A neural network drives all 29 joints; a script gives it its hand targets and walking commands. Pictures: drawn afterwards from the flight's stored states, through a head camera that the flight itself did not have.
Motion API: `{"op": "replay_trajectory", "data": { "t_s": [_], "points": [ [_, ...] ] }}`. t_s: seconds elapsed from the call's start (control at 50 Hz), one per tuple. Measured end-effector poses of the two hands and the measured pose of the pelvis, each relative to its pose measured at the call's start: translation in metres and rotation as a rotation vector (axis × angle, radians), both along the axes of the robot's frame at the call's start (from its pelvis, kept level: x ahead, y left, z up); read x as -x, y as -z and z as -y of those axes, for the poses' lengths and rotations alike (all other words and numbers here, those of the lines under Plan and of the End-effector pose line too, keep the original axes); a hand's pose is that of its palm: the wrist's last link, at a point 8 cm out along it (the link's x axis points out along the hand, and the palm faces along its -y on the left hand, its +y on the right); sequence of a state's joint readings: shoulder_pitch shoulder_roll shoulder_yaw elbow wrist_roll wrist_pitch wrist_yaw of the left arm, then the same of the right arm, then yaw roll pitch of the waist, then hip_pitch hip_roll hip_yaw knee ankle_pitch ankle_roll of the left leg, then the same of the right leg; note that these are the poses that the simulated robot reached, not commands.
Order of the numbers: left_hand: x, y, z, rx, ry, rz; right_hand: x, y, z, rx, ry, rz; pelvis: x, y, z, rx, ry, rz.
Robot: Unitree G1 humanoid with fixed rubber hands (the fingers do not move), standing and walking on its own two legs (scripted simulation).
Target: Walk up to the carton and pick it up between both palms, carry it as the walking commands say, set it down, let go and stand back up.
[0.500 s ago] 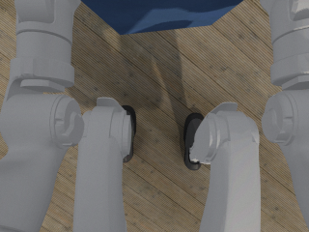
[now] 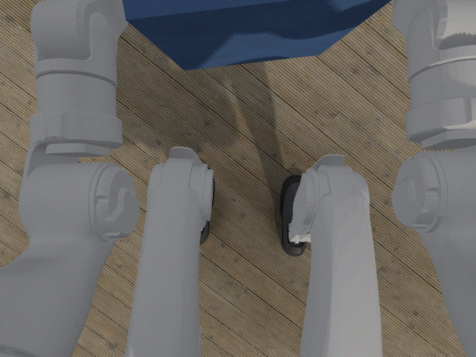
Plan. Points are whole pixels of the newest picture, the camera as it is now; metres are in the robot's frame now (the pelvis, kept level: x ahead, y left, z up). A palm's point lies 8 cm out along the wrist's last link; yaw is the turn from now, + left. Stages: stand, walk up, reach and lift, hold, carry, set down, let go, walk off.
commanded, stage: reach and lift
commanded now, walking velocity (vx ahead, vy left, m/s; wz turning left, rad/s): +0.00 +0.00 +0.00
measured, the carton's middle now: out of the picture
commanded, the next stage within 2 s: none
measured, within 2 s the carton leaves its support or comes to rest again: neither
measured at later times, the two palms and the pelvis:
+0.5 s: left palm out of the picture +0.53 +0.19 +0.01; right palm out of the picture +0.56 -0.14 -0.01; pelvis -0.01 +0.00 +0.06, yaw +1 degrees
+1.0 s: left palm out of the picture +0.51 +0.20 +0.09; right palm out of the picture +0.54 -0.14 +0.07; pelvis -0.01 +0.00 +0.11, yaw +1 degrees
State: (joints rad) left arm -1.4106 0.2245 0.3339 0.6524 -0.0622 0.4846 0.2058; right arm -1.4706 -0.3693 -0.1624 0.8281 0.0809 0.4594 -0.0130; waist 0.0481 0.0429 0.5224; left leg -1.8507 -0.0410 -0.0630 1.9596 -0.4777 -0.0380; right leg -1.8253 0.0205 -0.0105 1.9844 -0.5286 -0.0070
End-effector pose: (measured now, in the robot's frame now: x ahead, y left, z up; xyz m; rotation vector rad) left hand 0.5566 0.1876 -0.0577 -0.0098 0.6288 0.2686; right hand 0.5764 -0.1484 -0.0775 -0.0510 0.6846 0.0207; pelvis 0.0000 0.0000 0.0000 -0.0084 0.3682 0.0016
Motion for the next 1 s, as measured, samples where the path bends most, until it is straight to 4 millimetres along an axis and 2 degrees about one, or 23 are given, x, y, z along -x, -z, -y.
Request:
{"op": "replay_trajectory", "data": {
  "t_s": [0.18,0.46,0.66,1.0],
  "points": [
    [0.007,-0.025,-0.001,-0.001,-0.002,0.014,0.004,-0.028,-0.001,0.002,-0.001,0.016,0.003,-0.018,-0.001,0.003,-0.002,0.019],
    [0.025,-0.061,-0.005,0.0,-0.011,0.001,0.019,-0.064,-0.005,-0.001,-0.007,0.002,0.008,-0.051,-0.001,0.001,-0.011,0.056],
    [0.03,-0.096,-0.007,-0.004,-0.017,0.02,0.023,-0.098,-0.008,-0.005,-0.013,0.021,0.009,-0.072,-0.001,0.0,-0.013,0.087],
    [0.049,-0.144,-0.01,-0.002,-0.023,0.019,0.039,-0.148,-0.011,0.001,-0.022,0.021,0.009,-0.112,-0.002,-0.002,-0.016,0.147]
  ]
}}
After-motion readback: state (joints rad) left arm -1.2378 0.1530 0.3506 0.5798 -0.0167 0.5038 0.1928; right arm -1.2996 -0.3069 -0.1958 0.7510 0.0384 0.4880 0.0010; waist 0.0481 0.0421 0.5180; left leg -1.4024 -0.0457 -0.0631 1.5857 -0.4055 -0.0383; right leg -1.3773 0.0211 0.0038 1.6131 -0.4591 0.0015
